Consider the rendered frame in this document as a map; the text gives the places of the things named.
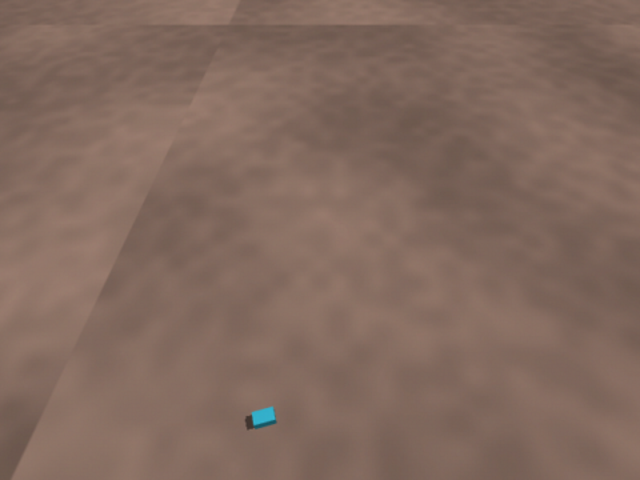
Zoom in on small box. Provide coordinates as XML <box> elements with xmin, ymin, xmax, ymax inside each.
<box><xmin>252</xmin><ymin>407</ymin><xmax>276</xmax><ymax>429</ymax></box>

